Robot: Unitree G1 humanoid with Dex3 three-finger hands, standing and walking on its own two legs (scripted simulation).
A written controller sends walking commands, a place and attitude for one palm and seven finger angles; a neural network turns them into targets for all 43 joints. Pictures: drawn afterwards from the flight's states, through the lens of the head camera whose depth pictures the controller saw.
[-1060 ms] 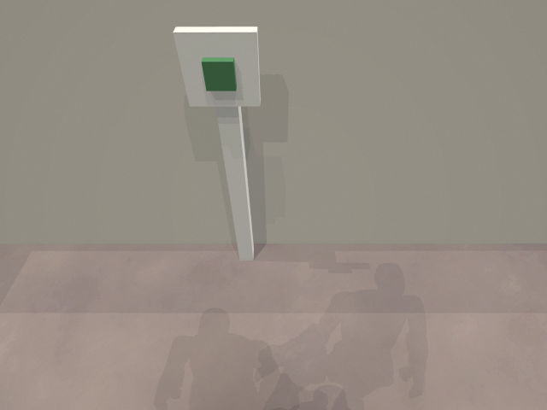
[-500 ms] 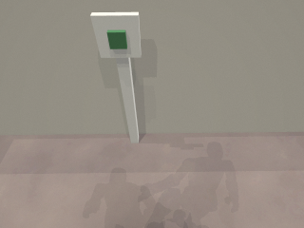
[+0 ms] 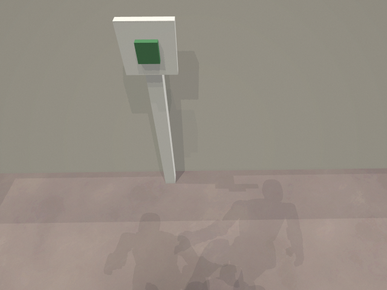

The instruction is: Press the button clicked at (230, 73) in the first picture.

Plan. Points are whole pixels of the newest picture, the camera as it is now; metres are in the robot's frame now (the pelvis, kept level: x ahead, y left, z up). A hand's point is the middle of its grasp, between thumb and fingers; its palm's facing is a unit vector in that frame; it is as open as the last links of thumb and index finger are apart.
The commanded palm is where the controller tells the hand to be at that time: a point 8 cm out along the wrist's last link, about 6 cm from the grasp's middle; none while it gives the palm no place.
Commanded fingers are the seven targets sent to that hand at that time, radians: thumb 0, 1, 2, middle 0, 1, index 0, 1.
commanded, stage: take the last steps up to it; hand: left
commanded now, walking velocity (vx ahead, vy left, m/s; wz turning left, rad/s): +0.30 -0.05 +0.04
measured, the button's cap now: (147, 51) +0.76 +0.18 +0.10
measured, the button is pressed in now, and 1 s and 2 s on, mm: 0 0 0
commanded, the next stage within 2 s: come to a stop and stand still in 0.80 s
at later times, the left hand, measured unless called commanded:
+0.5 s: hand out of the picture +0.08 +0.17 -0.19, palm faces +0.00 -0.99 -0.16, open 7.4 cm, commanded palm none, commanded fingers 0.00 0.90 0.90 -0.20 -0.30 -0.20 -0.30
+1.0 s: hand (160, 253) +0.24 +0.11 -0.20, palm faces +0.12 -0.98 -0.14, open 7.3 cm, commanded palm none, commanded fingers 0.00 0.90 0.90 -0.20 -0.30 -0.20 -0.30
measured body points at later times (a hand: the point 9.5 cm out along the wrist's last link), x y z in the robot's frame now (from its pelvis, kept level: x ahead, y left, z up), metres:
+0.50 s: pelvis +0.09 +0.00 -0.02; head +0.13 +0.00 +0.43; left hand +0.09 +0.22 -0.18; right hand -0.02 -0.19 -0.17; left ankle -0.02 +0.13 -0.75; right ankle +0.08 -0.10 -0.70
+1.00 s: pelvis +0.26 -0.05 -0.02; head +0.29 -0.03 +0.43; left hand +0.24 +0.16 -0.19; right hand +0.36 -0.28 -0.16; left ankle +0.28 +0.06 -0.75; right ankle +0.22 -0.14 -0.75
